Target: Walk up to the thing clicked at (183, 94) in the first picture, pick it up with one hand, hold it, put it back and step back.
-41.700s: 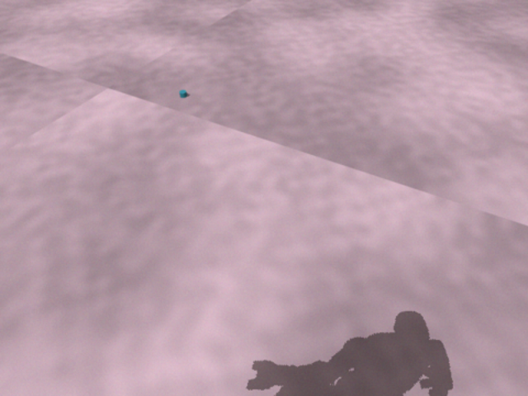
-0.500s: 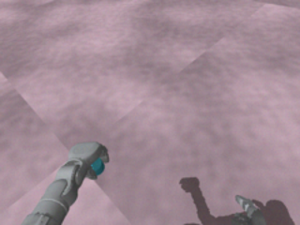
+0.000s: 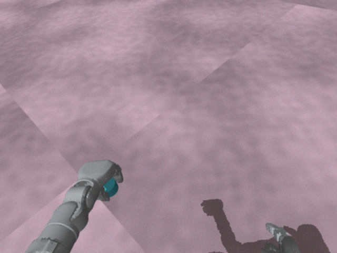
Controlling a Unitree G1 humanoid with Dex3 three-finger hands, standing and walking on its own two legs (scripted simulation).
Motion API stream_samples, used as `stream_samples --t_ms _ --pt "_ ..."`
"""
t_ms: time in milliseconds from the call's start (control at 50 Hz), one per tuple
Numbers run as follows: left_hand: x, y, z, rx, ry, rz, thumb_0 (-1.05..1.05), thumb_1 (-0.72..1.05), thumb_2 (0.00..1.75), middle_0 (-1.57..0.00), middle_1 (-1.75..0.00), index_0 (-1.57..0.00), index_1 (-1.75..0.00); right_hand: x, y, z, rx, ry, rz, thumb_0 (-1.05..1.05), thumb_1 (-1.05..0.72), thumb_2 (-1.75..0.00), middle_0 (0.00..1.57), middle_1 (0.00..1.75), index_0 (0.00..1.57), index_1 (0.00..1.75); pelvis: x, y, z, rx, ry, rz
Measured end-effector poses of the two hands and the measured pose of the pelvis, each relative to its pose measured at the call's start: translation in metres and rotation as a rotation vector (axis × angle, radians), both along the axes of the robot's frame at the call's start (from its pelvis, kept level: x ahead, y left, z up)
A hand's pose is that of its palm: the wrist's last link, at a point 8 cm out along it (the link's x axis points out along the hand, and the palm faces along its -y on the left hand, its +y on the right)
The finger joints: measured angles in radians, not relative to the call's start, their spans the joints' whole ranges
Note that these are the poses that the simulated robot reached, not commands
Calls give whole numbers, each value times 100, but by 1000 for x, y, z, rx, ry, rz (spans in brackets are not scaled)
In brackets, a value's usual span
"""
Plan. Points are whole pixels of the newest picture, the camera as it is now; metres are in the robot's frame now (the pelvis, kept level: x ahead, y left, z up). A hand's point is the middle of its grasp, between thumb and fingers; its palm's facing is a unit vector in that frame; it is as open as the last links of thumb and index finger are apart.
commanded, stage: crouch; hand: left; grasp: from above
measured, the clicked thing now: (108, 186) +0.30 +0.22 -0.07
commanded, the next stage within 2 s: lower in 1.84 s
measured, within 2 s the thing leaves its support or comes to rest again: neither
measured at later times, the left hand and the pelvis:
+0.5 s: hand (127, 201) +0.32 +0.20 -0.24, palm faces -0.41 +0.04 -0.91, open 6.7 cm; pelvis -0.06 +0.00 -0.13, yaw +1 degrees
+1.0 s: hand (144, 209) +0.37 +0.18 -0.46, palm faces -0.43 -0.01 -0.90, open 6.7 cm; pelvis -0.09 +0.00 -0.31, yaw +2 degrees
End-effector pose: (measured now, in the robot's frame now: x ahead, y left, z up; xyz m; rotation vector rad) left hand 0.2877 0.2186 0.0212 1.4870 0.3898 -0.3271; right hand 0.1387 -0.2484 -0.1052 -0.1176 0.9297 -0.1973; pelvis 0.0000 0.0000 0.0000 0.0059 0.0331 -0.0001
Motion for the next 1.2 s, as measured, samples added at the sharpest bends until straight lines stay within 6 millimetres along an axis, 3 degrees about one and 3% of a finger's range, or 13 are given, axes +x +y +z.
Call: stream_samples --t_ms 120,280,480,600,700,820,980,1200 --pt "-4 -2 -24 7 3 -4 0 42 12 -98 -30 -102 -25 -7 -3 -4 -14 26 12 1 -91 -91 20 30 20 30 -5 -2 -4 1 28 9" --pt "6 -7 -86 61 -7 -26 0 43 9 -100 -28 -104 -23 -39 -17 -36 -67 114 24 1 -91 -91 20 30 20 30 -23 -3 -36 -5 156 26" --pt "35 -22 -189 92 -37 -46 0 43 5 -102 -26 -107 -19 -120 -33 -121 -135 277 -33 1 -91 -91 20 30 20 30 -55 1 -119 -21 368 27" --pt "49 -27 -249 92 -40 -39 1 43 7 -101 -26 -107 -19 -168 -28 -179 -135 373 -72 1 -91 -90 20 30 20 30 -71 4 -172 -26 460 29" --pt "58 -31 -294 82 -25 -30 1 42 9 -100 -27 -107 -20 -191 -19 -221 -117 424 -77 1 -91 -90 20 30 20 30 -81 4 -210 -29 513 31" --pt "70 -36 -349 63 -3 -30 1 43 8 -99 -28 -106 -20 -198 -13 -265 -106 440 -49 1 -91 -90 20 30 20 30 -87 4 -254 -36 573 36" --pt "85 -38 -414 44 -16 -39 1 43 9 -98 -30 -105 -21 -187 -16 -313 -116 441 12 0 -91 -90 20 30 20 30 -89 2 -305 -52 623 42" --pt "97 -35 -471 32 -5 -19 1 41 14 -97 -31 -104 -24 -181 -20 -354 -112 470 62 0 -91 -90 20 30 20 30 -89 -1 -347 -61 640 42"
